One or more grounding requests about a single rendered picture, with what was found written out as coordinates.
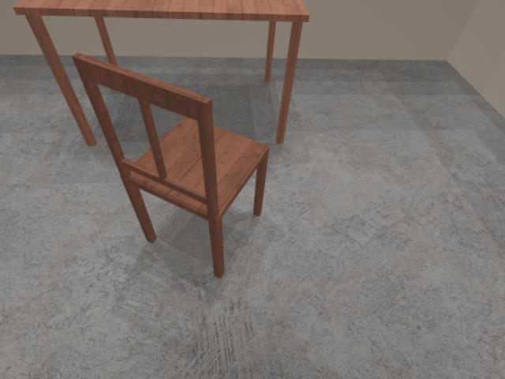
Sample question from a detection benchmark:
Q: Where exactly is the chair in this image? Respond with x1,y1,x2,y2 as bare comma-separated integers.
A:
72,53,269,279

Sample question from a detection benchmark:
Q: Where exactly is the table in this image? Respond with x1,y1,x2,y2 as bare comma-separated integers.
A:
13,0,310,146

